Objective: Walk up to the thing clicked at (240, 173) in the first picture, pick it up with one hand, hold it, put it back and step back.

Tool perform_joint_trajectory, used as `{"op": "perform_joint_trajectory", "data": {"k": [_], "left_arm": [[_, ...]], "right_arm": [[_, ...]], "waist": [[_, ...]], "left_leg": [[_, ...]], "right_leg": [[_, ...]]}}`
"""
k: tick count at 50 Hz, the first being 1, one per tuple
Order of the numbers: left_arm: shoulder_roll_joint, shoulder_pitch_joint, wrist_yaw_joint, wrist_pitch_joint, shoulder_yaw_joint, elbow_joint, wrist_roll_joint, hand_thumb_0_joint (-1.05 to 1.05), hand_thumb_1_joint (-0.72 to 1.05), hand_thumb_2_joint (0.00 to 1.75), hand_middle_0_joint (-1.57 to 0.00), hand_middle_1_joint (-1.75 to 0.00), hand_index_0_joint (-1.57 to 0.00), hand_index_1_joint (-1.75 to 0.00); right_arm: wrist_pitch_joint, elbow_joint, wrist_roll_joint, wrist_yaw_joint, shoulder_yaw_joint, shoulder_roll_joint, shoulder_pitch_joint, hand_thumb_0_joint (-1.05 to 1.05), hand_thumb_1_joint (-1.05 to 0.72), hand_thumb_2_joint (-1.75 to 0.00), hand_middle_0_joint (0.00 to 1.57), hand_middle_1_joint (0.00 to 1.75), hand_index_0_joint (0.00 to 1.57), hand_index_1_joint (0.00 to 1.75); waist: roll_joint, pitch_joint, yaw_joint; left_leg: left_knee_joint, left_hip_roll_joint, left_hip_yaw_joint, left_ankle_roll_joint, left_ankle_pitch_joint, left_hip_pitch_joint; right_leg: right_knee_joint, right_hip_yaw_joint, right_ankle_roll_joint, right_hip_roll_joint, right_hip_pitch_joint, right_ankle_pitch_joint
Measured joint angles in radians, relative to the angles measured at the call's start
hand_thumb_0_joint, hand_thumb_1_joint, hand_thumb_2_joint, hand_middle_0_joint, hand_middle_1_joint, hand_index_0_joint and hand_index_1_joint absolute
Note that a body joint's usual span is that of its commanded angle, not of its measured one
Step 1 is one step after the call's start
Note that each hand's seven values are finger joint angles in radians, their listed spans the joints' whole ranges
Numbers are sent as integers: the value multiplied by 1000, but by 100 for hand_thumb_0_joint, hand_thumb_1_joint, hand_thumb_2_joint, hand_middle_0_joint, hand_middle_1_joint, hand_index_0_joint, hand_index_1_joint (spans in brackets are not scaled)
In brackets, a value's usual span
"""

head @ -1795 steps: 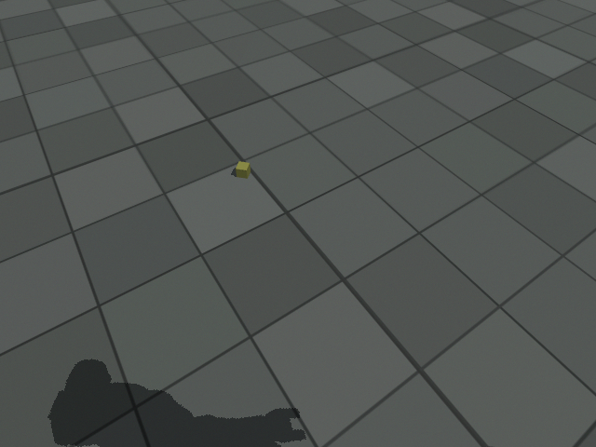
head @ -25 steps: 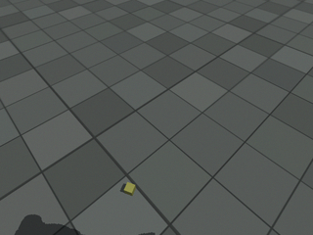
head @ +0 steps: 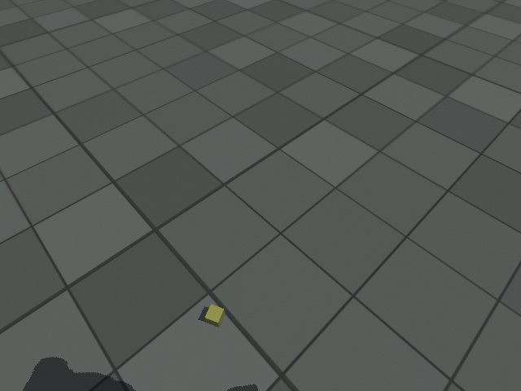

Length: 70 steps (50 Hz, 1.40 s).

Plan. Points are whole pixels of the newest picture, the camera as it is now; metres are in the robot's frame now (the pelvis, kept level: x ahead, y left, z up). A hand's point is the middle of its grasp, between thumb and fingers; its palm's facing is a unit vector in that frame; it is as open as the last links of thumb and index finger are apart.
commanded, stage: stand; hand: left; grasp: from above
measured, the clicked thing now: (215, 315) +0.48 +0.18 -0.76
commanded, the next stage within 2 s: step back in 0.12 s
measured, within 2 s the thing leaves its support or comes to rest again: neither
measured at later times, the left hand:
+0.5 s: hand out of the picture +0.04 +0.25 -0.17, palm faces -0.05 -0.89 -0.44, open 7.4 cm
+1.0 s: hand out of the picture -0.06 +0.27 -0.18, palm faces +0.03 -0.93 -0.37, open 7.4 cm
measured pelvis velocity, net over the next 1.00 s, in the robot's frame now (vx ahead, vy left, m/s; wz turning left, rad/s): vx -0.17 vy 0.00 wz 0.04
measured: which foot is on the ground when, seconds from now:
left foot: down 0.00-0.44, up 0.46-0.86, down 0.88-1.00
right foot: down 0.00-0.90, up 0.92-1.00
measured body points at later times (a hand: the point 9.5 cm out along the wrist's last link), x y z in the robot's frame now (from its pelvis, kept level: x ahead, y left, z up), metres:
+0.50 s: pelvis -0.06 -0.03 -0.03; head +0.01 -0.06 +0.41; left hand +0.04 +0.29 -0.14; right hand +0.07 -0.35 -0.16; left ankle -0.01 +0.12 -0.73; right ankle -0.05 -0.13 -0.75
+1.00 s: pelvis -0.17 +0.00 -0.02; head -0.11 +0.02 +0.42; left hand -0.06 +0.31 -0.15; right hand -0.07 -0.31 -0.13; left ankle -0.15 +0.10 -0.75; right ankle -0.13 -0.13 -0.69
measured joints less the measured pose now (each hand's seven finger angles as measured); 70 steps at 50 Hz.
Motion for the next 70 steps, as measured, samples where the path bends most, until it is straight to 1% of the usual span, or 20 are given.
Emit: {"op": "perform_joint_trajectory", "data": {"k": [7, 13, 17, 20, 23, 27, 32, 37, 41, 45, 47, 49, 51, 54, 57, 61, 64, 66, 67, 70], "left_arm": [[4, 7, -1, 1, 2, -9, -5, 1, 90, 90, -20, -30, -20, -30], [43, -17, 9, 18, 20, -92, -23, 1, 90, 90, -20, -30, -21, -30], [76, -34, 10, 34, 26, -143, -15, 1, 90, 90, -20, -30, -20, -30], [86, -25, 7, 41, 34, -169, -8, 1, 90, 90, -20, -30, -20, -30], [78, 11, 5, 33, 41, -189, -2, 0, 90, 90, -20, -30, -20, -30], [34, 33, 7, 30, 33, -212, 13, 0, 90, 90, -20, -30, -20, -30], [12, 26, 15, 37, 28, -243, 21, 1, 90, 90, -20, -30, -21, -31], [-1, 2, 30, 27, 34, -309, 11, 1, 90, 90, -20, -30, -21, -31], [11, -7, 31, 31, 37, -340, 7, 1, 90, 90, -20, -30, -21, -31], [47, -14, 23, 52, 39, -333, 1, 0, 90, 90, -20, -30, -21, -31], [54, -8, 25, 64, 47, -314, 0, 1, 90, 90, -20, -30, -21, -31], [54, 2, 28, 71, 52, -292, 5, 1, 90, 90, -20, -30, -21, -30], [59, 17, 26, 70, 58, -283, -2, 1, 90, 90, -20, -30, -21, -30], [70, 51, 22, 58, 67, -289, -6, 1, 90, 90, -20, -30, -21, -30], [78, 79, 22, 52, 71, -286, -2, 1, 90, 90, -20, -30, -20, -30], [79, 101, 20, 49, 65, -277, 0, 1, 90, 90, -20, -30, -20, -30], [70, 110, 17, 36, 59, -263, 3, 1, 90, 90, -20, -30, -20, -30], [32, 98, 14, 31, 54, -245, 12, 1, 90, 90, -20, -30, -20, -30], [21, 106, 8, 29, 50, -249, 17, 1, 90, 90, -20, -30, -20, -30], [16, 137, 2, 31, 44, -267, 26, 1, 90, 90, -20, -30, -21, -30]], "right_arm": [[6, -5, 4, 5, -2, -2, 0, 1, -90, -90, 21, 30, 20, 30], [35, -75, 23, 13, -26, -20, -49, 1, -90, -90, 21, 30, 20, 30], [52, -124, 20, 15, -41, -35, -71, 1, -90, -90, 21, 30, 20, 30], [64, -158, 12, 13, -51, -46, -69, 1, -90, -90, 21, 30, 20, 30], [83, -182, 17, 10, -56, -67, -72, 1, -90, -90, 21, 30, 20, 30], [92, -208, 25, -11, -60, -79, -91, 1, -90, -90, 21, 30, 20, 30], [78, -222, 31, -9, -45, -73, -46, 1, -90, -90, 21, 30, 20, 30], [85, -202, 16, -21, -30, -74, 3, 1, -90, -90, 21, 30, 20, 30], [79, -207, 5, -17, -28, -63, 8, 1, -90, -90, 21, 30, 20, 30], [60, -216, -9, -2, -39, -45, 10, 1, -90, -90, 21, 30, 20, 30], [59, -222, -18, 10, -37, -36, 14, 1, -90, -90, 21, 30, 20, 30], [57, -226, -22, 14, -35, -33, 22, 1, -90, -90, 21, 30, 20, 30], [60, -229, -27, 10, -33, -28, 28, 1, -90, -90, 21, 30, 20, 30], [61, -241, -23, 5, -33, -25, 18, 1, -90, -90, 21, 30, 20, 30], [51, -268, -12, 0, -36, -25, -5, 1, -90, -90, 21, 30, 20, 30], [46, -308, -9, 1, -36, -29, -41, 1, -90, -90, 21, 30, 20, 30], [58, -323, -5, 6, -38, -39, -61, 1, -90, -90, 21, 30, 20, 30], [72, -310, 4, 5, -47, -62, -68, 1, -90, -90, 21, 30, 20, 30], [80, -298, 8, 4, -51, -64, -60, 1, -90, -90, 21, 30, 20, 30], [100, -263, 13, 1, -52, -47, -32, 1, -90, -90, 21, 30, 20, 30]], "waist": [[0, 4, -2], [-13, 75, -10], [-27, 116, -10], [-15, 119, -9], [10, 103, 4], [32, 143, 16], [36, 142, 20], [47, 148, 21], [23, 168, 12], [-36, 174, 3], [-52, 164, 10], [-33, 145, -9], [-31, 122, -12], [-40, 102, 6], [-39, 111, 16], [-28, 139, 24], [-7, 148, 26], [77, 169, 5], [94, 158, 0], [40, 118, 43]], "left_leg": [[11, 2, 1, 1, -7, -10], [125, 2, 5, 6, -36, -105], [194, 1, 12, 5, -49, -163], [262, 16, 5, -1, -71, -209], [376, 24, -14, 6, -107, -275], [699, -103, -126, 24, -353, -366], [876, -161, -159, 4, -322, -381], [741, -124, -144, -15, -328, -293], [529, -77, -89, 0, -322, -214], [336, -70, -37, 31, -169, -144], [348, -64, -19, 40, -169, -152], [336, -41, -36, 48, -152, -162], [288, -28, -39, 48, -112, -167], [230, -19, -17, 47, -58, -184], [221, -10, 4, 49, -28, -211], [256, 8, 39, 43, -11, -255], [317, 26, 59, 26, -13, -303], [351, 65, 11, 21, -8, -320], [373, 52, -19, 21, -69, -335], [630, -71, -90, 8, -273, -385]], "right_leg": [[7, 1, -1, 2, -9, -4], [140, 9, -7, 2, -115, -41], [283, 21, -37, 4, -205, -83], [417, 22, -58, 35, -234, -210], [383, 21, -64, 52, -208, -193], [371, 33, -72, 46, -216, -166], [286, 24, -74, 34, -228, -92], [278, -15, -71, 29, -247, -64], [304, -33, -59, 10, -267, -50], [370, -24, -36, -21, -306, -51], [471, 46, -36, 27, -340, -228], [662, 95, -36, 103, -376, -344], [816, 134, -38, 150, -396, -342], [918, 167, -25, 165, -384, -297], [855, 167, 5, 137, -318, -300], [610, 127, 20, 74, -211, -327], [368, 84, 5, 42, -126, -244], [332, 41, -22, 87, -103, -207], [331, 30, -30, 92, -110, -198], [337, 89, -44, 48, -154, -170]]}}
